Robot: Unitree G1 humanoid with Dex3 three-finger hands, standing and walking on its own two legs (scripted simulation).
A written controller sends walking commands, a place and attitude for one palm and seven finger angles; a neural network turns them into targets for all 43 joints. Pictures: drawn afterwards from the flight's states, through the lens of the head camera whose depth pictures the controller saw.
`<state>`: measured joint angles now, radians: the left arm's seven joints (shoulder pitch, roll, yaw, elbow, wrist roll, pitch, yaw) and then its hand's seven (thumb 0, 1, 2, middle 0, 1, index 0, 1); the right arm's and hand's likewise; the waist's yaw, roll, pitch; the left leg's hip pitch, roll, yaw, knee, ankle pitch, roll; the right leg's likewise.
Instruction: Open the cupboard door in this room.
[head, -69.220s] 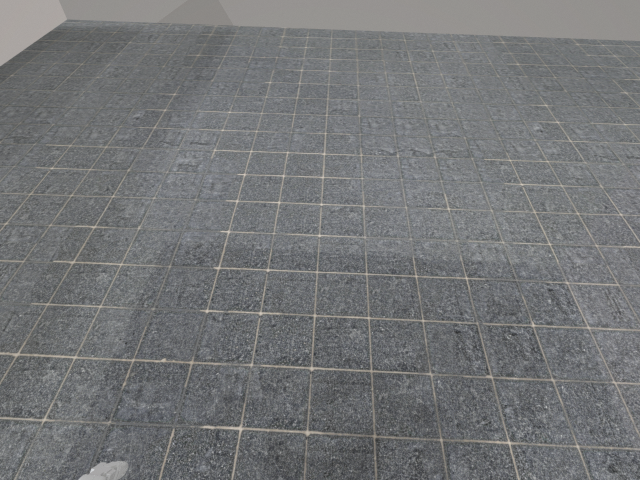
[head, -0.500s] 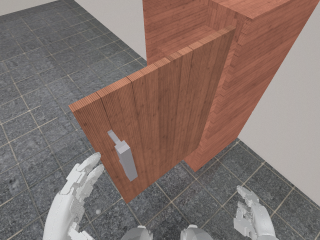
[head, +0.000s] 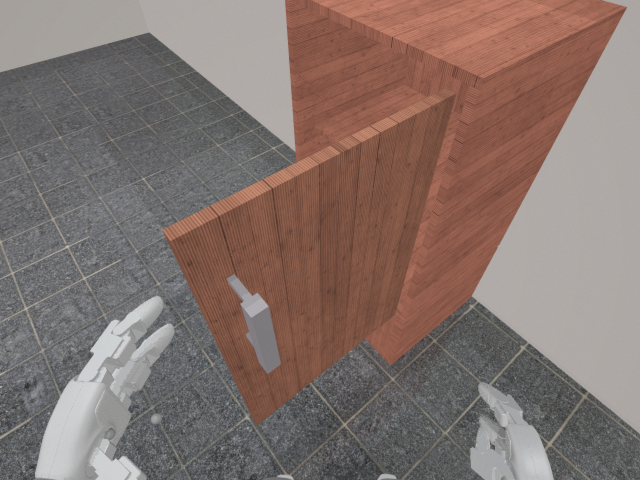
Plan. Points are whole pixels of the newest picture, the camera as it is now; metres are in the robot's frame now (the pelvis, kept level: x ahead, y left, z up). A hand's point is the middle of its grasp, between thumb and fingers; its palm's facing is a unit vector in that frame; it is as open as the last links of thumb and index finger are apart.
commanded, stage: draw the hand back to the body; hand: left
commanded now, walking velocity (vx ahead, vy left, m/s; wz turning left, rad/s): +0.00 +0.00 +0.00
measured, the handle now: (253, 325) +0.30 +0.11 +0.04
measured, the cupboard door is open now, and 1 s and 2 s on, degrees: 91 91 91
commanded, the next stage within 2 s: step back with the hand held close in 1.26 s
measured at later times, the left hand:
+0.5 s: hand (53, 362) +0.20 +0.25 +0.15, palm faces +0.27 -0.89 -0.37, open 13.7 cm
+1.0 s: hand out of the picture +0.23 +0.29 +0.24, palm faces +0.43 -0.81 -0.39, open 8.0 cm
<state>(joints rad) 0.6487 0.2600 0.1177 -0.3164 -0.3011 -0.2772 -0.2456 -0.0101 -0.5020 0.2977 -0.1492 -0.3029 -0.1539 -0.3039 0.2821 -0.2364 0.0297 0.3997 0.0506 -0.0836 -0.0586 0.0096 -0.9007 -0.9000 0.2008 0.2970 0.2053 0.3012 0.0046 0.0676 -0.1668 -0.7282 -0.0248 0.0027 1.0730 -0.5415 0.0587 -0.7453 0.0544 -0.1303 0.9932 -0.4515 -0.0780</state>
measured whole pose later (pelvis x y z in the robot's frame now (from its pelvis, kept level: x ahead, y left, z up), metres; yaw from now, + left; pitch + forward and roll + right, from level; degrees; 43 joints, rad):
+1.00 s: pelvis +0.03 +0.03 +0.07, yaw -2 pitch -3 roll -2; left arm 0.47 0.37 0.35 -0.43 -0.08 -0.05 0.11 0.01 0.77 0.84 -0.20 -0.30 -0.21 -0.30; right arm 0.21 -0.25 0.03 0.60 0.01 -0.07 -0.04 0.01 -0.90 -0.90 0.20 0.30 0.21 0.30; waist 0.06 0.07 0.00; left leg -0.07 -0.06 0.05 0.43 -0.30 0.09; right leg -0.12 0.04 -0.04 0.40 -0.22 -0.03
